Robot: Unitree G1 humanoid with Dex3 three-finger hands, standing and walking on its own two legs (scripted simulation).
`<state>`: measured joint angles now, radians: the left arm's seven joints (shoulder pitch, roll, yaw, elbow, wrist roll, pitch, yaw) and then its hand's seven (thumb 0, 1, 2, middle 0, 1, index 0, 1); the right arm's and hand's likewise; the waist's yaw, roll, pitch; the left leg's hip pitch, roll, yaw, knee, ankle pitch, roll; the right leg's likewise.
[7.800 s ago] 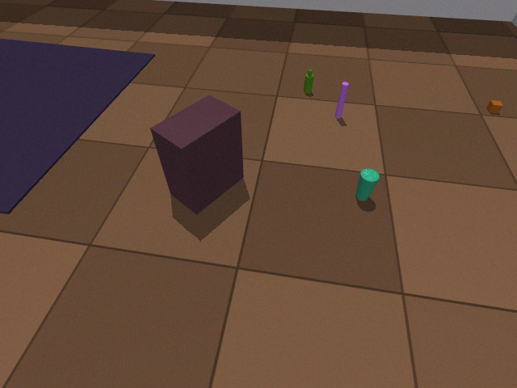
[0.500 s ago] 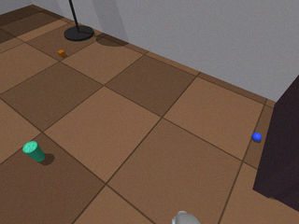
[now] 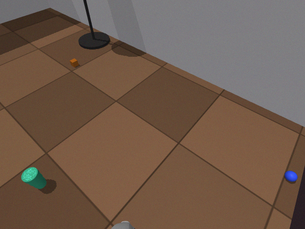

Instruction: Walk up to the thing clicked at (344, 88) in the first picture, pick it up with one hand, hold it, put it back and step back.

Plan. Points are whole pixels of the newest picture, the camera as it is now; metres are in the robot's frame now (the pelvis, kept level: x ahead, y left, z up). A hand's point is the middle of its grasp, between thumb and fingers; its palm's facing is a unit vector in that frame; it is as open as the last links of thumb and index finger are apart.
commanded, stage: walk up
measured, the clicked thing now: out of the picture +0.80 +1.38 -0.64
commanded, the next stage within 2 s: stand in 1.38 s
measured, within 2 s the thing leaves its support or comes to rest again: neither
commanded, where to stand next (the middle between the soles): +0.32 +0.00 m, yaw -1 degrees
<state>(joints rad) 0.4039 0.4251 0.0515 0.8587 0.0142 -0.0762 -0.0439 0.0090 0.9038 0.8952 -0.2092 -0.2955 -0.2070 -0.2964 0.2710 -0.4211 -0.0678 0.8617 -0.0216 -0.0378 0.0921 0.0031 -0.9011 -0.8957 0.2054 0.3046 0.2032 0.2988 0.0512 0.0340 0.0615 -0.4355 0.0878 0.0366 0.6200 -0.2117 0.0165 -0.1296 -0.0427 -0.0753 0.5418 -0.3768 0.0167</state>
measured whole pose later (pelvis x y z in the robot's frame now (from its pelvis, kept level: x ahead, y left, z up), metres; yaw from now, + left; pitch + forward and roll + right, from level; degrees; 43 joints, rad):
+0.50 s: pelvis +0.18 +0.00 -0.01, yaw -2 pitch -3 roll +0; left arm 0.23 0.41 0.06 0.86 0.02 -0.07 -0.05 0.01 0.91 0.90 -0.20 -0.29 -0.20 -0.30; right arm 0.39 -0.42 -0.05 0.83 0.00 -0.05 0.04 0.00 -0.90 -0.90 0.21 0.31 0.21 0.30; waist -0.04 0.03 0.10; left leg -0.15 0.07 0.10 0.67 -0.44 0.02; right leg -0.37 -0.03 -0.05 0.58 -0.16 -0.03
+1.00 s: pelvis +0.26 +0.02 -0.01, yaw -2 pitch -3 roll -1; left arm 0.17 0.40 0.02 0.99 -0.01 0.01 -0.01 0.01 0.91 0.90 -0.21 -0.29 -0.20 -0.30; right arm 0.15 -0.37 0.00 0.97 0.00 -0.02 0.01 0.00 -0.90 -0.90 0.21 0.30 0.20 0.30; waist 0.02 -0.03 0.10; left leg -0.38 0.05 0.01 0.68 -0.26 0.00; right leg -0.28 -0.03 -0.03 0.65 -0.32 0.02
